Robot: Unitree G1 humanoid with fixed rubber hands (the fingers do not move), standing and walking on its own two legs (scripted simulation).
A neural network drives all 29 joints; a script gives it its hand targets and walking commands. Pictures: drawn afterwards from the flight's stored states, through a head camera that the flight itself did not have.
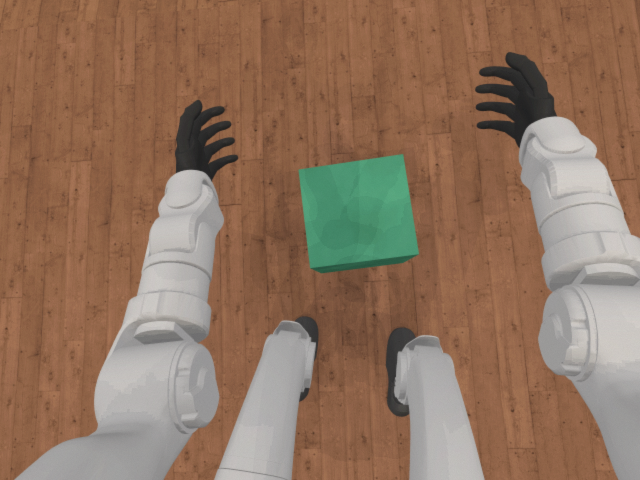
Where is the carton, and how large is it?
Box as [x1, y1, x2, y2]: [299, 154, 418, 272]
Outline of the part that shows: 402,154 299,169 309,263 311,268 319,272 327,272 403,262 418,254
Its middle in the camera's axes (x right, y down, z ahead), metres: +0.08 -0.04 +0.87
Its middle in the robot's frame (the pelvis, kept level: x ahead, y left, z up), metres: +0.47 +0.03 -0.51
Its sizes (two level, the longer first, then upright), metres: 0.210 0.200 0.250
